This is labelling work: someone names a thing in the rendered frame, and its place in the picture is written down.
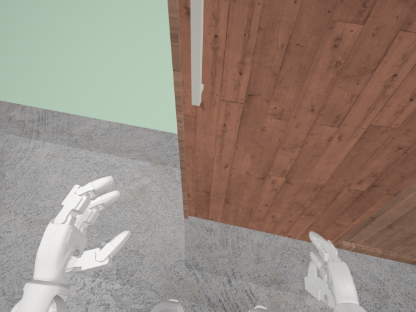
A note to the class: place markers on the robot left hand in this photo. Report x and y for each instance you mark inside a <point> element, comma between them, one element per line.
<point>65,234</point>

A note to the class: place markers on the robot right hand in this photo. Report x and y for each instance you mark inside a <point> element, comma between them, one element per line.
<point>340,287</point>

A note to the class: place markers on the handle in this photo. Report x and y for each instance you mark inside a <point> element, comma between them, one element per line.
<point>196,30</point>

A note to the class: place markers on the wardrobe door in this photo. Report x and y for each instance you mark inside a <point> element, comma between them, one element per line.
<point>307,120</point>
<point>392,227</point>

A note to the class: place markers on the left robot forearm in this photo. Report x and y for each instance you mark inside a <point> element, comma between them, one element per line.
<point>43,296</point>

